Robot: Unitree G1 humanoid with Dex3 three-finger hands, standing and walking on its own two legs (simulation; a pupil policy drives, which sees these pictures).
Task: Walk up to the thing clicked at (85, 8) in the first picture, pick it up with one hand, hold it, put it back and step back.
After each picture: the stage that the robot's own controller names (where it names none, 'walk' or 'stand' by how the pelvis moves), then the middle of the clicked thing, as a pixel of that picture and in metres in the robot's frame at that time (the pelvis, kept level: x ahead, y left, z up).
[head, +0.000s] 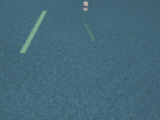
stand; (85, 6) +2.28 -0.11 -0.72
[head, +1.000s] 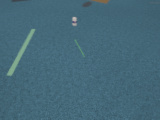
walk; (74, 21) +2.14 +0.17 -0.71
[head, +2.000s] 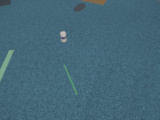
walk; (63, 36) +1.47 +0.30 -0.72
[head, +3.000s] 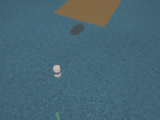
walk; (57, 71) +0.98 +0.25 -0.72
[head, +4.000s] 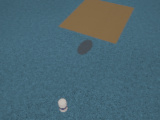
walk; (62, 105) +0.61 +0.17 -0.71
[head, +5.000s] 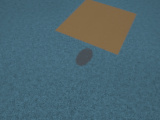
stand; out of the picture +0.38 +0.13 -0.70
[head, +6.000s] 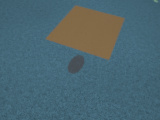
stand; out of the picture +0.34 +0.14 -0.72
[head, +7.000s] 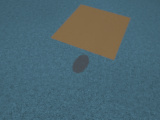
stand; out of the picture +0.34 +0.12 -0.73
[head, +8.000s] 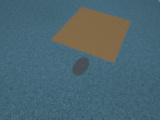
stand; out of the picture +0.33 +0.13 -0.73
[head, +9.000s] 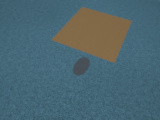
stand; out of the picture +0.33 +0.12 -0.73
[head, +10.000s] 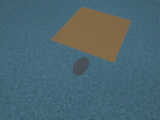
go down; out of the picture +0.32 +0.12 -0.73
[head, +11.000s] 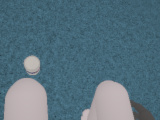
go down; (32, 66) +0.41 +0.17 -0.32
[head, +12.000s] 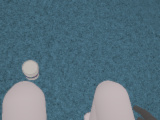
approach; (31, 70) +0.41 +0.17 -0.30
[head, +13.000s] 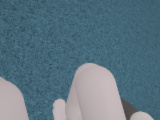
close in; out of the picture +0.40 +0.22 -0.22
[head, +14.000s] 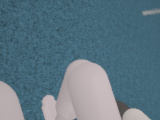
close; out of the picture +0.40 +0.23 -0.22
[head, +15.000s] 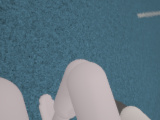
lift; out of the picture +0.39 +0.22 -0.23
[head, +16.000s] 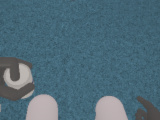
lift; (21, 82) +0.32 +0.19 -0.03
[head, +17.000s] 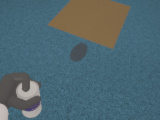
hold; (29, 99) +0.30 +0.17 -0.01
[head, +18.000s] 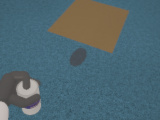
hold; (29, 97) +0.31 +0.17 -0.01
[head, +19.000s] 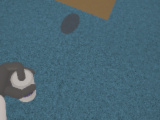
crouch; (24, 86) +0.35 +0.17 -0.07
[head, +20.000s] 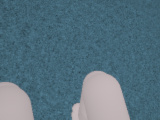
lower; out of the picture +0.44 +0.24 -0.14
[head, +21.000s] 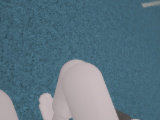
lower; out of the picture +0.42 +0.28 -0.23
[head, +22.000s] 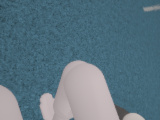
lower; out of the picture +0.42 +0.27 -0.23
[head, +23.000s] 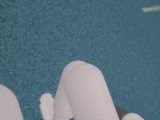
lower; out of the picture +0.42 +0.27 -0.23
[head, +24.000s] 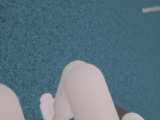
lower; out of the picture +0.42 +0.26 -0.23
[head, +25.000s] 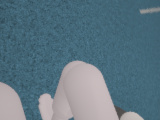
open; out of the picture +0.41 +0.23 -0.23
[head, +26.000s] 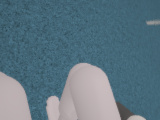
stand; out of the picture +0.40 +0.22 -0.23
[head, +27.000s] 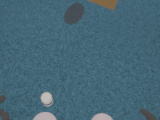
walk; (47, 99) +0.39 +0.15 -0.53
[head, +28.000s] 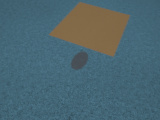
stand; out of the picture +0.36 +0.14 -0.66
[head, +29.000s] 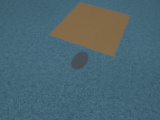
stand; out of the picture +0.36 +0.14 -0.67
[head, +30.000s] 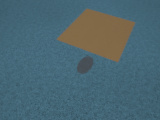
stand; out of the picture +0.38 +0.12 -0.72
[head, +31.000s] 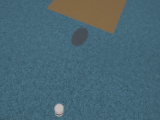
walk; (59, 110) +0.41 +0.07 -0.71
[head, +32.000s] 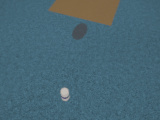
walk; (65, 94) +0.58 +0.14 -0.70
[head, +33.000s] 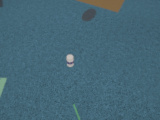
walk; (70, 60) +0.93 +0.11 -0.69
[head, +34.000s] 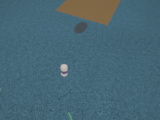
stand; (64, 70) +0.96 +0.13 -0.71
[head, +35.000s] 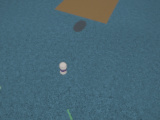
stand; (63, 68) +0.98 +0.14 -0.72
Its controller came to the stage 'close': yes
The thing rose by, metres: 0.71
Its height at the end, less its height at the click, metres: +0.00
